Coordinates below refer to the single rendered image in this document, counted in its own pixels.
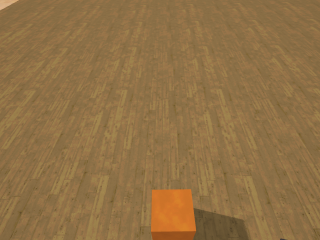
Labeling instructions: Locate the carton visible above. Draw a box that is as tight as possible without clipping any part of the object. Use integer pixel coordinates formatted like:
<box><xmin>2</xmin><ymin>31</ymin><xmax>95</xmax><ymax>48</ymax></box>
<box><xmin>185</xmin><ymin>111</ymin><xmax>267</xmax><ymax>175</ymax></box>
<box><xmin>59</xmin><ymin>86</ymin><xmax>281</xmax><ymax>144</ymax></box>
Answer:
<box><xmin>151</xmin><ymin>189</ymin><xmax>196</xmax><ymax>240</ymax></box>

